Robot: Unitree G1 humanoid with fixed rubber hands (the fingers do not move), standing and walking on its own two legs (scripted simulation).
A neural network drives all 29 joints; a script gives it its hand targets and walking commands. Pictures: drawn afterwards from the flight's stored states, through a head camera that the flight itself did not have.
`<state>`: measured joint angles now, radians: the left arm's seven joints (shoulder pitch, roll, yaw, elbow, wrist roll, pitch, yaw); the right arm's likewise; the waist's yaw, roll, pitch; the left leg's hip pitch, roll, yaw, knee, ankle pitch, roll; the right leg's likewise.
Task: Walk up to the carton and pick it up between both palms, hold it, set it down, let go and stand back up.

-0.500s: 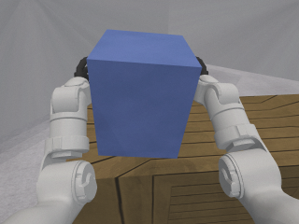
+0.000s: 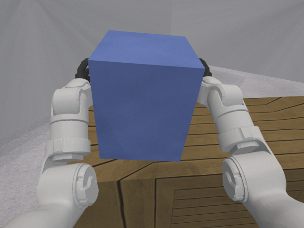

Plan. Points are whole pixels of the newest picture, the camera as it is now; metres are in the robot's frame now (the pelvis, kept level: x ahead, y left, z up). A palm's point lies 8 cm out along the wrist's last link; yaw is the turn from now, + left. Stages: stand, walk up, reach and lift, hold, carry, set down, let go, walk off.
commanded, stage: hold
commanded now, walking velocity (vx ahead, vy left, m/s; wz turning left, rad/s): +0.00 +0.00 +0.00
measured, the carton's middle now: (143, 95) +0.37 +0.01 +0.26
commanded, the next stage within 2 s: set down in 0.26 s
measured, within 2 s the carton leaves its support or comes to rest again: neither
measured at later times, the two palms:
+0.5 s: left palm (86, 83) +0.38 +0.15 +0.29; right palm (204, 81) +0.38 -0.15 +0.29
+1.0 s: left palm (88, 95) +0.41 +0.16 +0.24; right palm (193, 89) +0.42 -0.13 +0.25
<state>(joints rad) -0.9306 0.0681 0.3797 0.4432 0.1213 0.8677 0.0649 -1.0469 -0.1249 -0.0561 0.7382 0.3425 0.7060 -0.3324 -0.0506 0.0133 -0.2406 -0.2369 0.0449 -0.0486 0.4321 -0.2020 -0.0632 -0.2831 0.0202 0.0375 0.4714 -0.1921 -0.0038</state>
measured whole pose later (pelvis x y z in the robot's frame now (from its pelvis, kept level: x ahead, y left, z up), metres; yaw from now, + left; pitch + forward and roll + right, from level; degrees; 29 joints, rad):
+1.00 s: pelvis +0.01 +0.00 +0.00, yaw +0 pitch -1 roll +0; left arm -0.90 0.03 0.38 0.55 0.19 0.55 0.09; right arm -1.08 -0.13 -0.05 0.94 0.26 0.36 -0.22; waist -0.04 -0.01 -0.12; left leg -0.20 0.04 -0.05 0.43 -0.22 -0.06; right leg -0.24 0.02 0.04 0.45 -0.20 0.00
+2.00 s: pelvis +0.02 +0.00 +0.00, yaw +0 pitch +0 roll +0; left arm -0.86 -0.02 0.38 0.68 0.19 0.39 0.15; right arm -1.05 -0.13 -0.11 1.13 0.21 0.18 -0.14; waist -0.01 -0.01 -0.08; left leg -0.20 0.05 -0.05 0.43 -0.24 -0.06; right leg -0.24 0.02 0.04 0.45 -0.22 0.00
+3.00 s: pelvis +0.04 +0.00 +0.00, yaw +0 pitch +5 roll +0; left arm -0.84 -0.06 0.38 0.82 0.19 0.20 0.19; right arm -1.01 -0.13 -0.30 1.23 -0.01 0.03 -0.03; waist 0.06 0.00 -0.09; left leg -0.27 0.05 -0.05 0.43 -0.25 -0.06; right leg -0.30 0.02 0.04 0.45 -0.23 0.00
